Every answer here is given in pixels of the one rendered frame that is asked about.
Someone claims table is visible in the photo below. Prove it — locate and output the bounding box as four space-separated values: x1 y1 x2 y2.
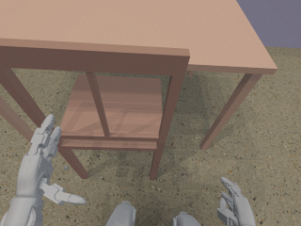
0 0 277 151

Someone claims chair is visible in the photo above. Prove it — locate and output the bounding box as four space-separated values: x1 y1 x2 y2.
0 38 190 180

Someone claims left robot hand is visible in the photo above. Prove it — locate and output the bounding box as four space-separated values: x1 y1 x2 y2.
16 114 87 205

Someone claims right robot thigh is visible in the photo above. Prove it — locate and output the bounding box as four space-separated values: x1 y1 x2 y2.
172 214 201 226

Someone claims robot thigh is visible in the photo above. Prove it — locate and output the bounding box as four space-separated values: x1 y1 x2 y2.
172 214 201 226
105 203 136 226

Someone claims right robot hand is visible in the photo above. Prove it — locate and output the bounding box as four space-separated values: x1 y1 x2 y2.
217 176 256 226

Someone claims left robot forearm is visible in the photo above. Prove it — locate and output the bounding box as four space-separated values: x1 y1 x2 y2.
0 196 44 226

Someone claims left robot thigh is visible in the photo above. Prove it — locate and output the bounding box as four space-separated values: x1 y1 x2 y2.
105 203 136 226

